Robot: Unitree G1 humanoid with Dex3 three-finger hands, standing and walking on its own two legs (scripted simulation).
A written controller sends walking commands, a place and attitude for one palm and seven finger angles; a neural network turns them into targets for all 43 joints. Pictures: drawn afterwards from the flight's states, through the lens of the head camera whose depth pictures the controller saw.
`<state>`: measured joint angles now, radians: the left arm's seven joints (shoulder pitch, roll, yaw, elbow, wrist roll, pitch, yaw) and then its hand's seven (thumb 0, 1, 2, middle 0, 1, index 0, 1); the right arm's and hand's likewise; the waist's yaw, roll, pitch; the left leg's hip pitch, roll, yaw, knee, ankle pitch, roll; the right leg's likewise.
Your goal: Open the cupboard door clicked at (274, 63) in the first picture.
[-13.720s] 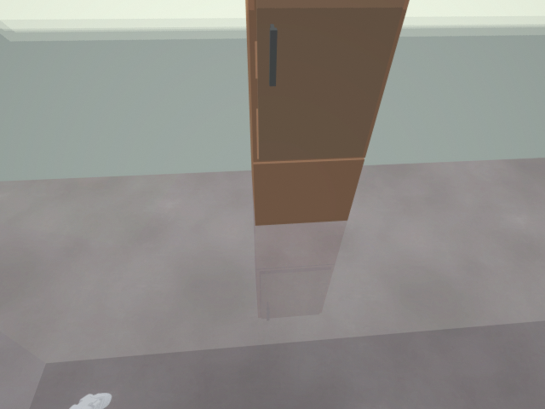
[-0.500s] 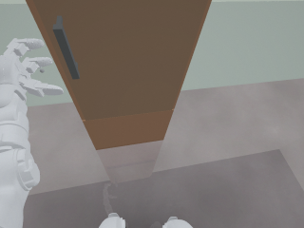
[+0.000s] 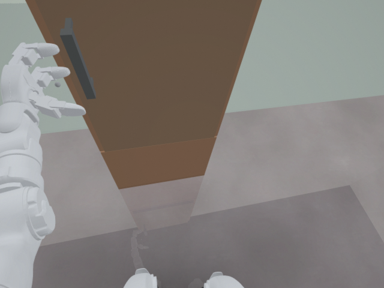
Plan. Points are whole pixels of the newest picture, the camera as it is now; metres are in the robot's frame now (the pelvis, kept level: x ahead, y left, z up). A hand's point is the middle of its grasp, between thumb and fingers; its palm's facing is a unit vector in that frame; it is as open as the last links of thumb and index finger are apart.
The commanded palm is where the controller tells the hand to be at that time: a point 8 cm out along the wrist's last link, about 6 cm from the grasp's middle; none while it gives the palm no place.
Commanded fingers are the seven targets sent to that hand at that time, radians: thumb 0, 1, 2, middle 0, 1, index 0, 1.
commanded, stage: slide the fingers in behind the handle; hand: left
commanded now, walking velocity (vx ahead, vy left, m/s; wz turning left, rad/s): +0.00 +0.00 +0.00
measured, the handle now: (80, 62) +0.56 +0.21 +0.11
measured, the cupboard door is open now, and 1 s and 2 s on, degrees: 0 0 0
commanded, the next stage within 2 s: close the thumb around the handle in 1.32 s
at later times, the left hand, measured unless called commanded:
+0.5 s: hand (78, 82) +0.50 +0.20 +0.11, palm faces +0.13 -0.99 +0.01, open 14.0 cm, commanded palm +0.47 +0.25 +0.11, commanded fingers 0.00 -0.50 0.30 -0.30 -1.20 -0.30 -1.20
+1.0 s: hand (93, 80) +0.51 +0.18 +0.11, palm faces +0.15 -0.99 +0.01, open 14.0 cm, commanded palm +0.48 +0.22 +0.11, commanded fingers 0.00 -0.50 0.30 -0.30 -1.20 -0.30 -1.20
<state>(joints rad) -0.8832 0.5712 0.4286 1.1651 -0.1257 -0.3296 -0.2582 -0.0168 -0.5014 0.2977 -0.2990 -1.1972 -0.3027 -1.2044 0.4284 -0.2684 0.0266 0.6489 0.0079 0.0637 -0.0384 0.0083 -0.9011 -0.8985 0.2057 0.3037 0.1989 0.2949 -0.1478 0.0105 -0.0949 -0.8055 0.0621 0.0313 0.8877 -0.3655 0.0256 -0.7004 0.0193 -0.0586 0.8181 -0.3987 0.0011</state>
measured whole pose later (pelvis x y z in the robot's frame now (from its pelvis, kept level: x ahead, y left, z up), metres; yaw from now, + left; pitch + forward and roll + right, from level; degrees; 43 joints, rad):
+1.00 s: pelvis +0.01 -0.01 +0.00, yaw +0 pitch +16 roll -2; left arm -0.90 0.45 0.39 1.17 -0.08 -0.34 -0.08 -0.02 -0.50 0.30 -0.30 -1.20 -0.30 -1.20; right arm 0.41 -0.25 0.02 0.64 0.00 0.06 -0.01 0.01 -0.90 -0.90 0.20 0.30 0.20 0.29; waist -0.16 0.02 -0.10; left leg -0.79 0.07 0.04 0.87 -0.37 0.01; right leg -0.70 0.02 -0.05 0.83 -0.42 -0.02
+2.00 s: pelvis +0.01 -0.01 +0.00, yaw +0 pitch +16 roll -2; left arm -0.89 0.45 0.38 1.16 -0.08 -0.36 -0.08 0.00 0.63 0.78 -0.38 -1.32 -0.38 -1.33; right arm 0.41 -0.26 0.01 0.65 -0.01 0.06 -0.01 0.01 -0.90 -0.90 0.20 0.30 0.20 0.29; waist -0.16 0.02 -0.10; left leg -0.79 0.06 0.04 0.88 -0.37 0.01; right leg -0.70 0.02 -0.05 0.83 -0.42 -0.01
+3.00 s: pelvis +0.01 -0.02 +0.01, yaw +2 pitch +5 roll +0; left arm -0.09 -0.13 -0.14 0.15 0.03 -0.05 0.59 0.02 0.69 0.77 -0.32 -1.32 -0.34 -1.31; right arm 0.16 -0.18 0.01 0.55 -0.05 0.03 0.06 0.01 -0.90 -0.90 0.20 0.30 0.20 0.29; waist 0.00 0.04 -0.11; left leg -0.51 0.03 0.03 0.77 -0.35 0.00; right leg -0.43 -0.01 -0.06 0.77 -0.43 -0.02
